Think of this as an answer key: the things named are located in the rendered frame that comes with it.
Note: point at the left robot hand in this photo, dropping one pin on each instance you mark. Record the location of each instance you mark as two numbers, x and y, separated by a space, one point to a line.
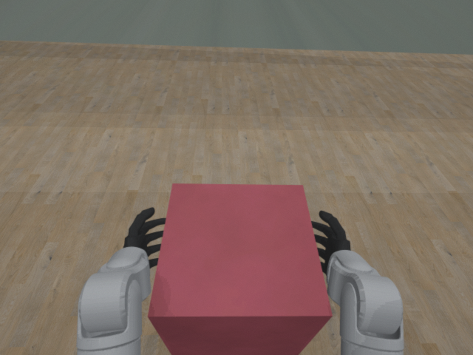
139 228

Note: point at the carton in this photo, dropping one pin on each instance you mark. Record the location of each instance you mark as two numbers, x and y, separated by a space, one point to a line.
238 272

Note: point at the right robot forearm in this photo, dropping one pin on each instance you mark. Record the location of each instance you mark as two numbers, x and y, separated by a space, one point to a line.
371 308

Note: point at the left robot forearm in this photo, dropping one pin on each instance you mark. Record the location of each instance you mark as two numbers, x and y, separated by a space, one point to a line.
110 305

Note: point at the right robot hand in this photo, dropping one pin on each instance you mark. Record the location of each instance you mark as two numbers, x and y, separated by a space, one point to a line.
336 240

